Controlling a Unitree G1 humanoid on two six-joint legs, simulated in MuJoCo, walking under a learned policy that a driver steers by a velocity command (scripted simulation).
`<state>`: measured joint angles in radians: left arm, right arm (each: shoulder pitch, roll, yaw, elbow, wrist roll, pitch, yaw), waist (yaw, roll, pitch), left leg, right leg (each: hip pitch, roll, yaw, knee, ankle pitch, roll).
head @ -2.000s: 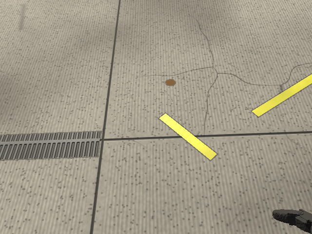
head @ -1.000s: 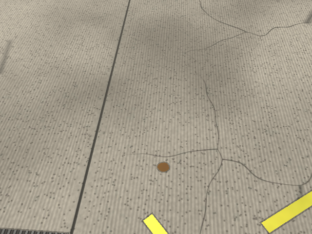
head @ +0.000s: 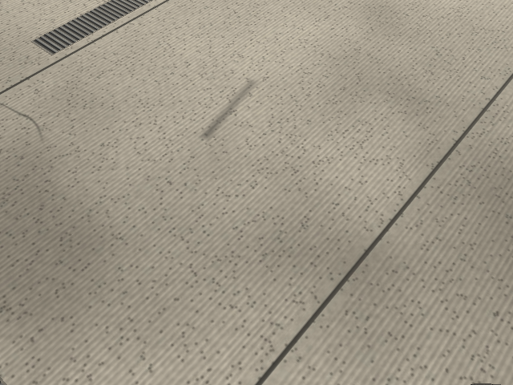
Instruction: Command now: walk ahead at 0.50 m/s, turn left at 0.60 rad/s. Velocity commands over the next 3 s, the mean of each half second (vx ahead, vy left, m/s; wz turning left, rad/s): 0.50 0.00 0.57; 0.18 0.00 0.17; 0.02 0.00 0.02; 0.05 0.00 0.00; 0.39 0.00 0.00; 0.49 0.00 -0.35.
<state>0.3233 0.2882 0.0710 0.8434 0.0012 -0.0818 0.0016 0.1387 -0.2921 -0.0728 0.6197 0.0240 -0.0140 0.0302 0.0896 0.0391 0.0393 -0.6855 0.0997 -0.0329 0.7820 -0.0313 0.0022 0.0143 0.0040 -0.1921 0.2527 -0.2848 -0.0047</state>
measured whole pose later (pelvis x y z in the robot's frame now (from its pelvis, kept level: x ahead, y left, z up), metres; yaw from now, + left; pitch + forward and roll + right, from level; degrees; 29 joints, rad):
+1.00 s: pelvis +0.45 +0.08 -0.01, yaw +21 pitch -1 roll -1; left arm 0.16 0.23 0.01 0.83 0.02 -0.02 -0.02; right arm 0.22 -0.25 -0.04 0.75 -0.02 0.04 -0.03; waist 0.02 -0.01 0.03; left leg -0.28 0.03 -0.07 0.56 -0.27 -0.03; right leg -0.30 0.02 -0.02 0.50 -0.19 -0.01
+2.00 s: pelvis +0.49 +0.11 -0.01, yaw +20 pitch -1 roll +0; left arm 0.23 0.23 0.03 1.10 -0.01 -0.01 0.03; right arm 0.30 -0.22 -0.03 1.05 0.02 -0.02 -0.04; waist 0.00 0.00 0.00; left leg -0.18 -0.01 -0.04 0.55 -0.39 0.02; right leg -0.26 -0.01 0.01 0.62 -0.42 -0.02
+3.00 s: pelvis +0.93 +0.28 -0.01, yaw +7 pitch +1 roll +3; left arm 0.11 0.23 0.06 0.85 -0.02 -0.04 -0.04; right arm 0.32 -0.24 -0.05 1.02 0.00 -0.09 -0.02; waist -0.06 -0.02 0.01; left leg 0.09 -0.04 0.26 0.21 -0.32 0.01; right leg -0.67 -0.11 -0.01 0.70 0.02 -0.05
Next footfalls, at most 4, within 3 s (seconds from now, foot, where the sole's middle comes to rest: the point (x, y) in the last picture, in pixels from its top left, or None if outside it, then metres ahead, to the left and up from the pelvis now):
0.14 left None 0.24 0.13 -0.78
0.60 right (289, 344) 0.57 0.00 -0.78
0.92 left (197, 383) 0.45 0.23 -0.78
2.54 left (174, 250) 0.83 0.36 -0.78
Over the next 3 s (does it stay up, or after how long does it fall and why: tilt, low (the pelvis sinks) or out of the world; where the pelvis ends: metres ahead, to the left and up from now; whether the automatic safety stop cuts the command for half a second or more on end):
stays up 0.93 0.28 -0.01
